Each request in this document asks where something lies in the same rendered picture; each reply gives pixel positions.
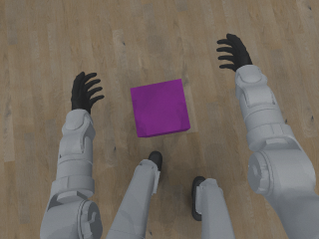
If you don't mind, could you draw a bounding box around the robot right forearm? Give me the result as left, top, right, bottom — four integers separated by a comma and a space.
234, 65, 316, 189

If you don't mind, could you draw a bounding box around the right robot thigh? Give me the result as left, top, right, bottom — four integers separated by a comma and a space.
195, 183, 236, 239

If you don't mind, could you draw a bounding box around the robot thigh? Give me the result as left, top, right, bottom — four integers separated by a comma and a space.
106, 164, 160, 239
195, 183, 236, 239

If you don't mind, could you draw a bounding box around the robot left upper arm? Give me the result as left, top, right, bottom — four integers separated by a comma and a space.
41, 199, 103, 239

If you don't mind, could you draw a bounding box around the robot right hand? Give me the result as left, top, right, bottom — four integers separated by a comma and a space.
216, 33, 253, 73

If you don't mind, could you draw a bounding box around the robot left hand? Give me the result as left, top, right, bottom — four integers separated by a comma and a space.
71, 72, 105, 114

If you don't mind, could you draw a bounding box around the left robot thigh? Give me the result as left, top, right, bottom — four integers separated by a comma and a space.
106, 164, 160, 239

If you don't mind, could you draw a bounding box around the robot left forearm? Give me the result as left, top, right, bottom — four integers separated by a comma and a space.
40, 109, 96, 239

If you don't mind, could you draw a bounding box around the carton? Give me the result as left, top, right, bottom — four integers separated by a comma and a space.
130, 79, 190, 138

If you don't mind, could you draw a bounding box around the robot right upper arm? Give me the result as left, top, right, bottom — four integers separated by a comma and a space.
247, 148, 319, 239

